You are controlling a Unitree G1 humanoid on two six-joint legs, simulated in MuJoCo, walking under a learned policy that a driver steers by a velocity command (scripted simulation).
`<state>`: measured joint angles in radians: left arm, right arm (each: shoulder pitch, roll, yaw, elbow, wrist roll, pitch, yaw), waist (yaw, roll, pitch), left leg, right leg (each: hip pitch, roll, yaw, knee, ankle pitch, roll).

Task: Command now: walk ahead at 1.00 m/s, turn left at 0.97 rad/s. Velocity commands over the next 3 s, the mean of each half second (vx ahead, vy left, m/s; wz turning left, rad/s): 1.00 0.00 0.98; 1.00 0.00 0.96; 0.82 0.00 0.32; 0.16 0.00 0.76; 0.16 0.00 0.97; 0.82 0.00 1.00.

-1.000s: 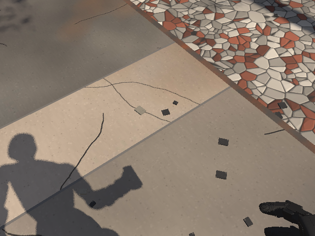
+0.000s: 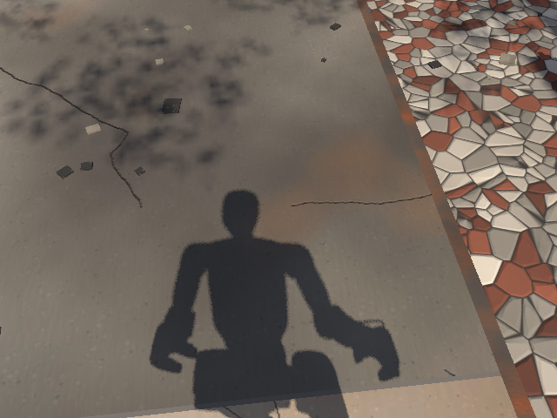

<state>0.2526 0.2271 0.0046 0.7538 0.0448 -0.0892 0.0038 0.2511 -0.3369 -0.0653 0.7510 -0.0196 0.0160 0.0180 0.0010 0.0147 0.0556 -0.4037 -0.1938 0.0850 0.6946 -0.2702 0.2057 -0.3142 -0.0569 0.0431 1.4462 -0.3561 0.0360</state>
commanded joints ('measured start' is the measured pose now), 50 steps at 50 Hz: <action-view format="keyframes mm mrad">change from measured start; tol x32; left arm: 1 -15 180 29 -129 27 -1 6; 11 -261 145 9 -232 -27 26 -21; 15 319 327 88 -115 6 10 38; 50 -208 81 -6 -227 2 35 -34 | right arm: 1 72 -151 -43 -43 3 -46 -27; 32 -373 -8 50 -265 -10 -11 90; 37 197 -138 -24 -87 -2 -28 35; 50 93 -102 -23 -30 17 -109 -12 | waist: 1 31 -117 5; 13 39 16 -144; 16 103 -428 -418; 31 23 -40 107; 39 -77 227 -227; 50 -13 -33 44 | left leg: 1 225 328 -633 -471 70 183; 10 86 197 -471 -467 340 34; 14 154 153 -446 72 622 -55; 16 -296 16 -264 670 -287 -93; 17 -409 114 -225 751 -158 -80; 35 -31 102 133 69 126 0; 38 631 143 -111 -52 -14 88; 40 860 435 -867 -340 -98 288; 50 -1 160 -369 -544 344 81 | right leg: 1 -382 -60 53 -115 -33 19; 11 1 17 -8 -882 411 14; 14 403 51 -25 -903 157 -12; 17 618 -409 875 -1227 -590 -156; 31 268 -150 -294 -1356 593 -48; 36 382 -220 -312 -796 1517 -44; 37 225 -218 -287 -488 1377 -61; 39 -470 77 -206 211 -162 8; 50 -132 -63 -68 -683 389 19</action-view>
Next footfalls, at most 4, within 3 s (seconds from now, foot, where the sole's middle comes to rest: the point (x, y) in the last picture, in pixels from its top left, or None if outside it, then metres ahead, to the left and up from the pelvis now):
0.30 right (378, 407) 0.50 -0.17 -0.74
0.76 left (224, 306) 0.76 0.20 -0.74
1.16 right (155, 196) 1.15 0.44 -0.74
1.58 left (26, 197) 1.16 0.85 -0.74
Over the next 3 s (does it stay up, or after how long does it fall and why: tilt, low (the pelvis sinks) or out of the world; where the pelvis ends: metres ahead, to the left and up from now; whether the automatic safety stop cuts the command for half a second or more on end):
stays up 1.03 1.02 0.01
